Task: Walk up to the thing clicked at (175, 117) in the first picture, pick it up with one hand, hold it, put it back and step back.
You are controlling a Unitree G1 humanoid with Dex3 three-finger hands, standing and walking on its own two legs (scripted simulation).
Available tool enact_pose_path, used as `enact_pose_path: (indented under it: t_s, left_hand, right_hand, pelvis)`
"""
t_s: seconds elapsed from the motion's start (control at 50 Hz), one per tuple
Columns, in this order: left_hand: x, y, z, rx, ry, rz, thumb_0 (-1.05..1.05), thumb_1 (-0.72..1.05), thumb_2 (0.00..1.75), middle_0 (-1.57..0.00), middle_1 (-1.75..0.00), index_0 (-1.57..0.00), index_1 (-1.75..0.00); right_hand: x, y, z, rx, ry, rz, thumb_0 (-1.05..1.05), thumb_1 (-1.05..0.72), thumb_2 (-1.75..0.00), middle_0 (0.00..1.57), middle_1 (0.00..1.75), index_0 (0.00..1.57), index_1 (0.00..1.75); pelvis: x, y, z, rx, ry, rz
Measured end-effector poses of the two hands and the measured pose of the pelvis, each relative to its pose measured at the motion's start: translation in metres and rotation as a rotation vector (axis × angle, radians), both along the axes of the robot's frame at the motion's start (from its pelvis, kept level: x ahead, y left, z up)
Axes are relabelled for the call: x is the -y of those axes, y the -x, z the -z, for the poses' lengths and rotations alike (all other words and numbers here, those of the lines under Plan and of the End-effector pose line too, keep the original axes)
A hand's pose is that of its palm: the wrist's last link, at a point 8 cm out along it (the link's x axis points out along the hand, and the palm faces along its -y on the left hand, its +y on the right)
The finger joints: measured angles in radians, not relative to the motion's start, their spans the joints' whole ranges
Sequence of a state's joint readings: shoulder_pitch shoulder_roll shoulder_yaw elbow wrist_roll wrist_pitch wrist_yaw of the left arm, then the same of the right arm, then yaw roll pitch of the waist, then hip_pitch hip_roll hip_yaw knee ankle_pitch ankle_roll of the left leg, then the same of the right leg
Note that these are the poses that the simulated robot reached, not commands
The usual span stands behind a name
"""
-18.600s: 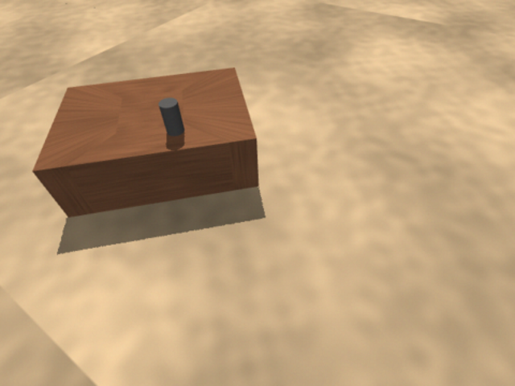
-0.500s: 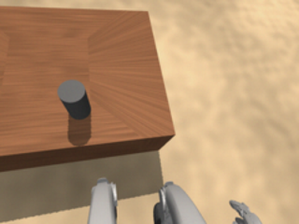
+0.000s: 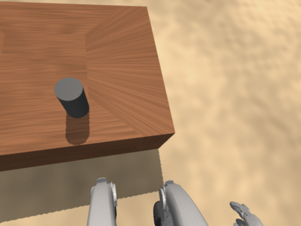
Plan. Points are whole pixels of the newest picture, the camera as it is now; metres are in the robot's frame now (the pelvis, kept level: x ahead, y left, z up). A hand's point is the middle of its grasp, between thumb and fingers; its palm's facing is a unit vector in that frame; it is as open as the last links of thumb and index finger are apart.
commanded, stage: go down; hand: left
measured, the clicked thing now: (73, 99) +0.54 +0.23 -0.22
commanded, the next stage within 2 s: approach in 1.78 s
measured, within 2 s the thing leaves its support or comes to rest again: neither
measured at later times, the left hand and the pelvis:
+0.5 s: hand out of the picture +0.43 +0.42 +0.07, palm faces +0.30 -0.95 +0.01, open 17.7 cm; pelvis +0.00 +0.00 +0.00, yaw +0 degrees
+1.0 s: hand out of the picture +0.43 +0.42 +0.07, palm faces +0.31 -0.95 +0.02, open 17.7 cm; pelvis +0.01 +0.00 +0.00, yaw +0 degrees
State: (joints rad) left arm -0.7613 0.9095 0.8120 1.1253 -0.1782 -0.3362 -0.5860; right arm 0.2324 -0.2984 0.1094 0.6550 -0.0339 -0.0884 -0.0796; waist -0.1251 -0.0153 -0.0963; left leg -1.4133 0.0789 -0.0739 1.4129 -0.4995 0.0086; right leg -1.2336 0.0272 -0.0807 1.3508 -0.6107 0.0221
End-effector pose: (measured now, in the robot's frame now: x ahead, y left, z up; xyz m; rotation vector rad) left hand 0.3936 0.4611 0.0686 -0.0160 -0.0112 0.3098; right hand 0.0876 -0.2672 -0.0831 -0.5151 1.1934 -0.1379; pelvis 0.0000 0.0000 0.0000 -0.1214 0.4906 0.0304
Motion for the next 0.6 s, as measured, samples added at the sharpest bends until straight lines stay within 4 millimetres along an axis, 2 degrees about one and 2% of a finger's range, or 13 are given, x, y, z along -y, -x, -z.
enact_pose_path:
  t_s: [0.14, 0.32, 0.48, 0.6]
  left_hand:
    - [-0.001, -0.005, -0.005, -0.006, -0.003, 0.002, -0.02, -0.61, 0.07, -0.02, -0.09, -0.04, -0.07]
    - [-0.006, 0.0, -0.008, -0.026, -0.003, -0.013, -0.02, -0.61, 0.07, -0.02, -0.09, -0.04, -0.07]
    - [-0.004, -0.001, 0.0, -0.018, -0.007, 0.0, -0.02, -0.61, 0.06, -0.02, -0.09, -0.04, -0.07]
    - [-0.002, -0.007, -0.005, -0.005, 0.0, 0.007, -0.02, -0.61, 0.06, -0.02, -0.09, -0.04, -0.07]
  right_hand:
    - [0.003, 0.006, -0.001, -0.006, 0.006, 0.014, 0.0, -0.89, -0.89, 0.2, 0.3, 0.2, 0.3]
    - [0.002, 0.012, -0.001, -0.018, -0.002, 0.026, 0.0, -0.89, -0.89, 0.2, 0.3, 0.2, 0.3]
    - [0.003, 0.007, 0.002, -0.02, 0.006, 0.015, 0.0, -0.89, -0.89, 0.2, 0.3, 0.2, 0.3]
    - [0.004, 0.002, -0.001, -0.014, 0.014, 0.016, 0.0, -0.89, -0.89, 0.2, 0.3, 0.2, 0.3]
  pelvis:
    - [0.001, 0.001, 0.001, -0.001, 0.002, 0.002]
    - [0.001, 0.0, -0.001, -0.002, 0.001, 0.003]
    - [0.001, 0.0, 0.002, -0.01, 0.001, 0.001]
    - [0.002, -0.004, 0.0, -0.008, 0.002, -0.002]
